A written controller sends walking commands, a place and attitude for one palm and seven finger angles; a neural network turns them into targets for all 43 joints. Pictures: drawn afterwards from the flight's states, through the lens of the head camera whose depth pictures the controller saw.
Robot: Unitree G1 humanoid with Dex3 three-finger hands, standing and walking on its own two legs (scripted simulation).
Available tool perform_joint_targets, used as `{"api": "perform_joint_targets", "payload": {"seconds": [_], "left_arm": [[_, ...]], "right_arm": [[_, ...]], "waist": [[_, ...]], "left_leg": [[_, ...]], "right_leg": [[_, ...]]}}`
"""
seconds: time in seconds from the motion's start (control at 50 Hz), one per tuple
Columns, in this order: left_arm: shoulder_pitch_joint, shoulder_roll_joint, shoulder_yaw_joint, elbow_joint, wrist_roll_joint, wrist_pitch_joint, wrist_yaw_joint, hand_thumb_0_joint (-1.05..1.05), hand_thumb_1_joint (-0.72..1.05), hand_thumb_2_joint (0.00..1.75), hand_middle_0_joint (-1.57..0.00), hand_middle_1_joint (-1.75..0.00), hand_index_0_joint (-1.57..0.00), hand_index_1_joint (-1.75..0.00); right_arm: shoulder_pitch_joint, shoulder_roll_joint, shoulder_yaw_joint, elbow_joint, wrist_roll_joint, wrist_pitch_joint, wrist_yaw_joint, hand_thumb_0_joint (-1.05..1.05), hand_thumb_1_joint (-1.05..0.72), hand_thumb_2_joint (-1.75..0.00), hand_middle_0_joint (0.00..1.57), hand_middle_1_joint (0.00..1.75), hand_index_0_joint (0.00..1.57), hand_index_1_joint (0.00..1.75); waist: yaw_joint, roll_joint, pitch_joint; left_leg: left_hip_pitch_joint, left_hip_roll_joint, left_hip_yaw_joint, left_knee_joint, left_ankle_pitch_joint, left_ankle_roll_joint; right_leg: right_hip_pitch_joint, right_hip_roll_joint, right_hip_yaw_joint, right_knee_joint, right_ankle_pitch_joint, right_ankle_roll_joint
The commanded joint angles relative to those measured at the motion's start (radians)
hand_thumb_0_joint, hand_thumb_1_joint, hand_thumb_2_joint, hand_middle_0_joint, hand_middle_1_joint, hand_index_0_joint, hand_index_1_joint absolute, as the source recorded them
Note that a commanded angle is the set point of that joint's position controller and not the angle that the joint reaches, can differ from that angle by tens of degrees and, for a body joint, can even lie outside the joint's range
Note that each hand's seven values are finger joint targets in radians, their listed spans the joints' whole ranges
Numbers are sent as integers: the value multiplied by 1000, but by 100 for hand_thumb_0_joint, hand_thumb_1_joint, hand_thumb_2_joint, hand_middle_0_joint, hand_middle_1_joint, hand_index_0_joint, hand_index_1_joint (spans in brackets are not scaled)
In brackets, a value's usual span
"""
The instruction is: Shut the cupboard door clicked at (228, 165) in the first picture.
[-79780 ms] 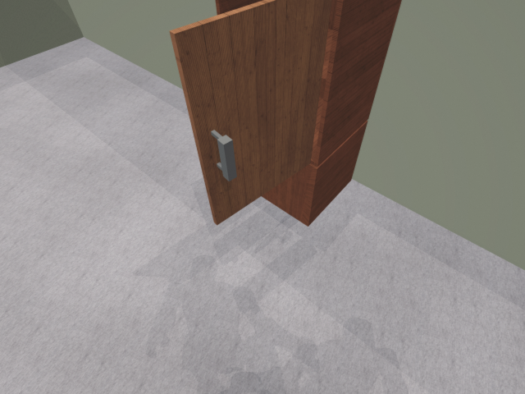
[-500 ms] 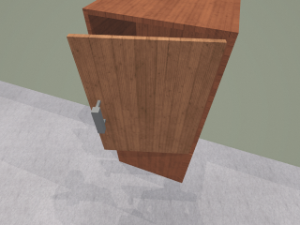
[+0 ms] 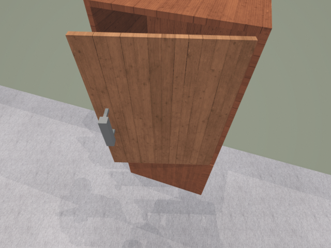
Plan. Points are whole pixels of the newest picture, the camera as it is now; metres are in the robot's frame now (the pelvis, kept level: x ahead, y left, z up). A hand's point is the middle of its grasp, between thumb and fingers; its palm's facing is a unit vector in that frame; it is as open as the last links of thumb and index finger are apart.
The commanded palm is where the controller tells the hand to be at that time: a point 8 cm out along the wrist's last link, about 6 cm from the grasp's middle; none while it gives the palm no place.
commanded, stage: come to a stop and stand still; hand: left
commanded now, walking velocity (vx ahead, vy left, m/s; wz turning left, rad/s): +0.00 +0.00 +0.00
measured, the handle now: (108, 127) +0.47 +0.22 -0.05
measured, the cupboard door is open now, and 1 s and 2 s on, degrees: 17 17 17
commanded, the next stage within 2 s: look again from close up in 0.58 s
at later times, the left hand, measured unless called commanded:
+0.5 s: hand out of the picture -0.05 +0.16 -0.16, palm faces +0.00 -0.97 -0.23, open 7.4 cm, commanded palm none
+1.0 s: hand out of the picture -0.03 +0.14 -0.17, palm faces +0.01 -0.98 -0.19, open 7.3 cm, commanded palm none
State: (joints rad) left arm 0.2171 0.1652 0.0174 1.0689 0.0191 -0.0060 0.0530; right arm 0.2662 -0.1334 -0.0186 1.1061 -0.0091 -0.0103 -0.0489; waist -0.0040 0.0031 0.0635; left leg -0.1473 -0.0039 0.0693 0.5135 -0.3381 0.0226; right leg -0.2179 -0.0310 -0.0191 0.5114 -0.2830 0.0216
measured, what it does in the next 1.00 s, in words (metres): stands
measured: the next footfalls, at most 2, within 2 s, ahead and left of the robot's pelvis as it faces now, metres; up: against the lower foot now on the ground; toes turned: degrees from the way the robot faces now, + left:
none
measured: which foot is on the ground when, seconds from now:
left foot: down 0.00-1.00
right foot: down 0.00-1.00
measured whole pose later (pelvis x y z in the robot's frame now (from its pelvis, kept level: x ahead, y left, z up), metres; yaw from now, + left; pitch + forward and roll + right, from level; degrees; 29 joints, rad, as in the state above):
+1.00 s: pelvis -0.03 -0.03 +0.00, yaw +0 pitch -1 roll +1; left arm 0.27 0.14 -0.01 1.13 0.01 -0.02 0.03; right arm 0.30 -0.12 0.01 1.14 -0.01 -0.03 -0.03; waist 0.00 0.01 0.04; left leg -0.13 0.03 0.06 0.43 -0.28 -0.01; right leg -0.23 0.00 -0.03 0.48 -0.23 -0.03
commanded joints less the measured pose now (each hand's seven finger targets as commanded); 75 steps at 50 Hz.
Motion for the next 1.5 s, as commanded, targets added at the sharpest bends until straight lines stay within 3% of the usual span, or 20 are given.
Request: {"api": "perform_joint_targets", "payload": {"seconds": [0.0,0.02,0.04,0.06,0.1,0.14,0.18,0.26,0.32,0.38,0.44,0.58,0.8,0.96,1.22,1.24,1.3,1.38,1.44,1.48], "left_arm": [[87,102,3,-54,-8,-27,12,0,90,90,-20,-30,-20,-30],[79,104,1,-63,-7,-26,6,0,90,90,-20,-30,-20,-30],[76,96,0,-62,-10,-25,3,0,90,90,-20,-30,-20,-30],[75,92,-2,-64,-9,-19,1,0,90,90,-20,-30,-20,-30],[60,95,-6,-60,-7,-12,-6,0,90,90,-20,-30,-20,-30],[61,101,-11,-63,-7,-8,-12,0,90,90,-20,-30,-20,-30],[56,111,-13,-70,-5,-5,-18,0,90,90,-20,-30,-20,-30],[74,128,-6,-78,-2,-4,-22,0,90,90,-20,-30,-20,-30],[86,130,-3,-79,-3,-8,-24,0,90,90,-20,-30,-20,-30],[90,126,-3,-68,-7,-13,-25,0,90,90,-20,-30,-20,-30],[101,115,-6,-49,-8,-14,-25,0,90,90,-20,-30,-20,-30],[127,92,-11,3,-12,-24,-23,0,90,90,-20,-30,-20,-30],[125,72,-12,38,-11,-26,-17,0,90,90,-20,-30,-20,-30],[119,73,-8,31,-10,-28,-17,0,90,90,-20,-30,-20,-30],[93,97,-2,19,-8,-26,-18,0,90,90,-20,-30,-20,-30],[89,100,-2,19,-9,-26,-18,0,90,90,-20,-30,-20,-30],[106,94,2,17,-2,-18,-21,0,90,90,-20,-30,-20,-30],[133,124,23,2,1,-10,-27,0,90,90,-20,-30,-20,-30],[154,141,43,-15,2,-11,-25,0,90,90,-20,-30,-20,-30],[140,131,48,-27,2,-12,-26,0,90,90,-20,-30,-20,-30]], "right_arm": [[77,-84,-17,-112,-1,-22,20,0,-90,-90,20,30,20,30],[84,-99,-16,-116,-5,-23,19,0,-90,-90,20,30,20,30],[91,-116,-15,-115,-8,-23,15,0,-90,-90,20,30,20,30],[79,-124,-13,-120,-8,-23,12,0,-90,-90,20,30,20,30],[50,-120,-7,-133,-7,-18,14,0,-90,-90,20,30,20,30],[34,-129,-2,-141,-5,-14,21,0,-90,-90,20,30,20,30],[39,-137,0,-144,-7,-7,29,0,-90,-90,20,30,20,30],[62,-144,-1,-134,-14,0,37,0,-90,-90,20,30,20,30],[84,-140,2,-121,-13,0,37,0,-90,-90,20,30,20,30],[105,-131,6,-99,-12,-4,37,0,-90,-90,20,30,20,30],[112,-120,9,-73,-9,-7,34,0,-90,-90,20,30,20,30],[143,-98,18,-17,-2,-19,27,0,-90,-90,20,30,20,30],[140,-65,17,25,-1,-20,18,0,-90,-90,20,30,20,30],[117,-73,11,20,-2,-25,14,0,-90,-90,20,30,20,30],[74,-100,8,12,-2,-27,12,0,-90,-90,20,30,20,30],[72,-104,7,11,-3,-26,12,0,-90,-90,20,30,20,30],[94,-92,11,15,-8,-17,19,0,-90,-90,20,30,20,30],[99,-83,6,-11,-15,-5,31,0,-90,-90,20,30,20,30],[118,-69,4,-23,-16,-7,33,0,-90,-90,20,30,20,30],[147,-63,4,-20,-15,-17,33,0,-90,-90,20,30,20,30]], "waist": [[-11,35,-160],[-12,75,-115],[-9,67,-88],[-3,89,-61],[3,66,16],[5,-7,63],[-2,-24,111],[-6,-46,99],[-11,-73,52],[-12,-60,35],[-8,-23,50],[-1,-35,14],[3,-9,32],[3,-15,6],[7,-9,0],[5,-13,2],[15,-12,14],[27,-91,82],[24,-136,80],[8,-111,71]], "left_leg": [[-32,97,-67,-30,315,-4],[-33,113,-93,-46,429,5],[-28,134,-102,-53,513,15],[-28,140,-111,-70,522,20],[-72,134,-112,-114,368,25],[-113,114,-110,-153,123,20],[-149,93,-112,-193,-59,17],[-144,75,-94,-191,-120,19],[-109,66,-80,-163,-83,18],[-93,69,-76,-157,-45,14],[-112,79,-81,-174,-49,12],[-92,88,-79,-171,44,7],[-67,98,-70,-171,119,-1],[-41,104,-68,-162,171,-1],[-22,110,-72,-171,216,-1],[-22,110,-72,-173,210,-2],[-47,92,-56,-158,54,4],[-138,36,-16,-55,-76,2],[-154,23,4,26,-66,1],[-92,27,-3,-27,-30,4]], "right_leg": [[86,-122,70,43,544,-81],[52,-86,56,47,436,-73],[37,-63,41,44,365,-72],[24,-53,33,34,283,-69],[-4,-45,45,-12,180,-65],[-29,-51,75,-68,82,-63],[-82,-51,108,-121,-88,-65],[-126,-51,132,-161,-222,-66],[-126,-59,149,-185,-243,-65],[-124,-64,153,-184,-218,-68],[-110,-61,143,-175,-181,-67],[-39,-68,130,-157,-40,-70],[-15,-70,105,-142,98,-71],[8,-71,98,-122,202,-67],[30,-73,89,-116,255,-65],[28,-72,94,-116,254,-67],[21,-73,103,-118,36,-80],[-26,-121,212,-201,-254,-123],[-39,-174,274,-241,-301,-163],[-74,-157,229,-185,-218,-160]]}}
